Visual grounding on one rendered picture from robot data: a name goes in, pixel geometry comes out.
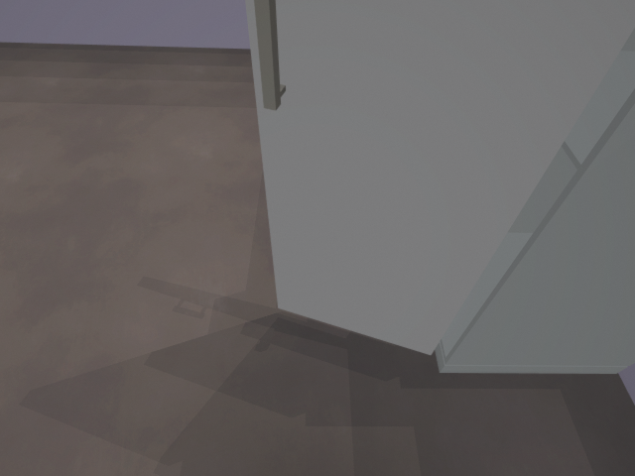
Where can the handle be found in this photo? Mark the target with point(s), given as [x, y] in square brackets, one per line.
[266, 23]

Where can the fridge door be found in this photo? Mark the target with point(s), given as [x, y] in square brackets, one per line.
[409, 138]

